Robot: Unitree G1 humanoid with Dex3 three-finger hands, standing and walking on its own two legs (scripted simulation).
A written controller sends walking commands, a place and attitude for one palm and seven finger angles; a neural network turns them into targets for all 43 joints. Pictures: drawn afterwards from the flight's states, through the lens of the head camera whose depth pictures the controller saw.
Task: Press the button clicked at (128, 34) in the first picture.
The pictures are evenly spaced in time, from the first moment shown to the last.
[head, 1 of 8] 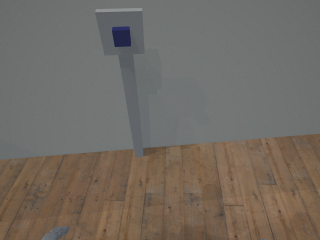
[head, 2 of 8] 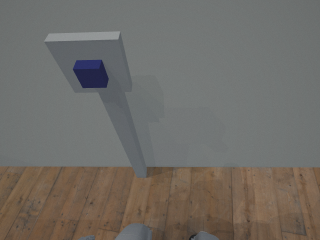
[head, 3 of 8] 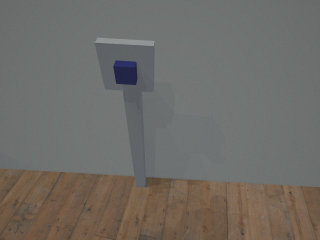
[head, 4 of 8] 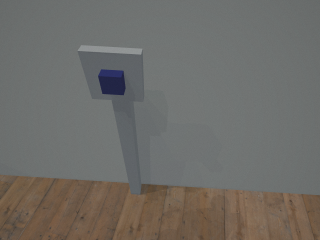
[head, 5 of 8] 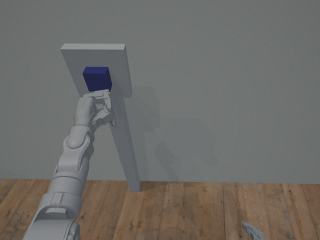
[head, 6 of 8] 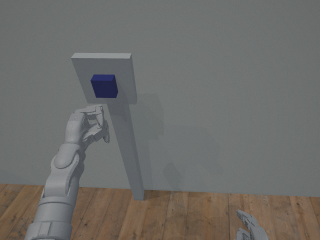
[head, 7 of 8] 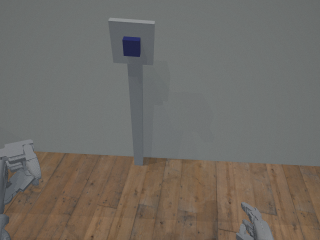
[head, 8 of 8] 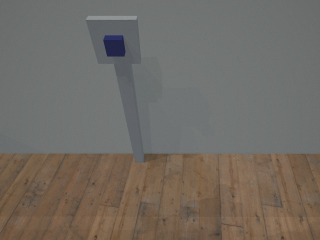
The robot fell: no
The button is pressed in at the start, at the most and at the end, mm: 0 13 0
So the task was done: yes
